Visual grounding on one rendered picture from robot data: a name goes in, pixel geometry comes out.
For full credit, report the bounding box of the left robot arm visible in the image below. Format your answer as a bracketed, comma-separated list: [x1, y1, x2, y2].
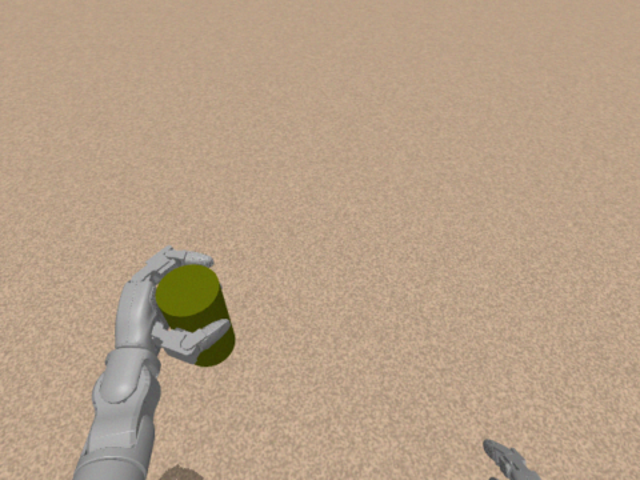
[72, 346, 161, 480]

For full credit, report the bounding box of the can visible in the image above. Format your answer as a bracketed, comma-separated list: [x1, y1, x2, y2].
[155, 264, 235, 367]

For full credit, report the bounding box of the right robot hand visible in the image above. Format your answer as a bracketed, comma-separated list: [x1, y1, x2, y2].
[483, 439, 541, 480]

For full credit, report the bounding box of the left robot hand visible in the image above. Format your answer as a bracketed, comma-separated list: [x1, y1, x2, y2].
[115, 245, 231, 365]

